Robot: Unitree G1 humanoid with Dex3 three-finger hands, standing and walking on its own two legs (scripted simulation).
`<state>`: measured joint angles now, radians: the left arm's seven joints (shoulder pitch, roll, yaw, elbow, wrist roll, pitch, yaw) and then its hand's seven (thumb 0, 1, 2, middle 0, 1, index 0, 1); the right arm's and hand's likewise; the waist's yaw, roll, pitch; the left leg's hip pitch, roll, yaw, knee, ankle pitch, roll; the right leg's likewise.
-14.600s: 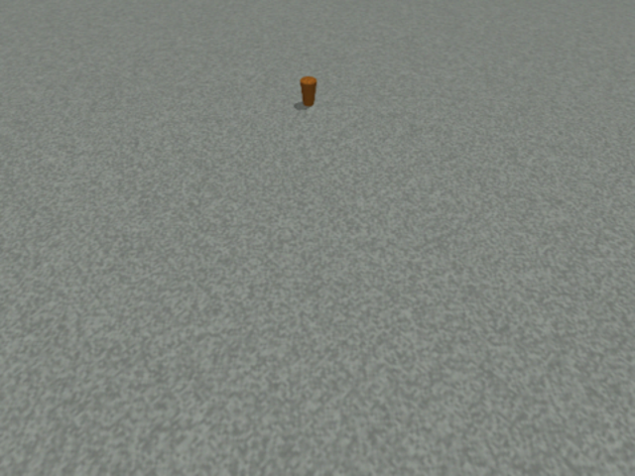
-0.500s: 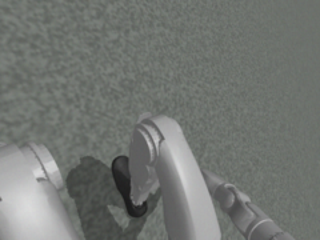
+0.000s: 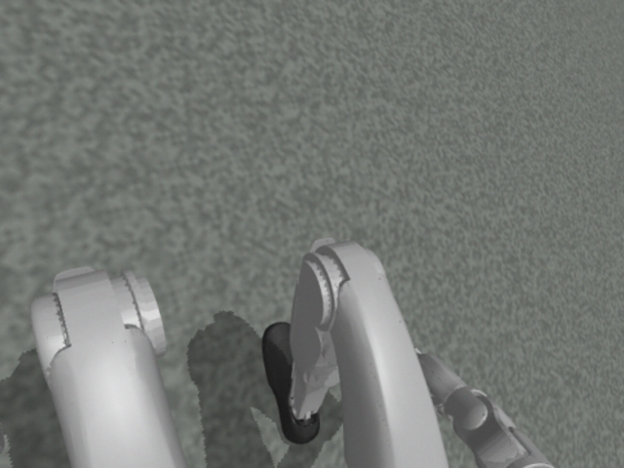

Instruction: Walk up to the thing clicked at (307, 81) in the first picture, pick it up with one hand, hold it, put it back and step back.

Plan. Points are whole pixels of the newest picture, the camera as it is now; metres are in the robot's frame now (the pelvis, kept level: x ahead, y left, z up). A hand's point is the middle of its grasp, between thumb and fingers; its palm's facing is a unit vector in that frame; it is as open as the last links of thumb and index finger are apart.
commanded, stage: settle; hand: left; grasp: from the side
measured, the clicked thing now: out of the picture +0.44 +0.33 -0.14
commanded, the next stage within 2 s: lift in 1.38 s
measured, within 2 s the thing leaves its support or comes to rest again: neither
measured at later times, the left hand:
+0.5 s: hand out of the picture +0.42 +0.34 -0.02, palm faces +0.40 -0.91 -0.07, open 11.7 cm
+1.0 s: hand out of the picture +0.43 +0.33 +0.02, palm faces +0.40 -0.91 -0.06, open 11.7 cm
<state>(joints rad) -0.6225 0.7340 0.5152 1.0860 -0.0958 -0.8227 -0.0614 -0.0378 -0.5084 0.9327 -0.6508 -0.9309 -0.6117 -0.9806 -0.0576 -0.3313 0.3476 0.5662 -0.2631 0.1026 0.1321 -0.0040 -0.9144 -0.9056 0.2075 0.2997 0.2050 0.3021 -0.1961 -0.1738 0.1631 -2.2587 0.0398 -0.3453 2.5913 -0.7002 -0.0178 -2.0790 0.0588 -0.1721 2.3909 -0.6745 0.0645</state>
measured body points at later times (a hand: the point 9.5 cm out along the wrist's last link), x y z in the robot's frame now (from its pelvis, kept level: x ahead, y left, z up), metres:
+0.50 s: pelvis +0.01 -0.01 +0.03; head +0.21 +0.11 +0.42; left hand +0.39 +0.39 -0.02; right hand +0.18 -0.25 -0.07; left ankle +0.08 +0.13 -0.27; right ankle +0.13 -0.14 -0.27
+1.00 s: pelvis +0.02 -0.02 +0.05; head +0.22 +0.07 +0.44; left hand +0.40 +0.37 +0.02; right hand +0.18 -0.27 -0.06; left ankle +0.08 +0.13 -0.27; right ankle +0.13 -0.14 -0.27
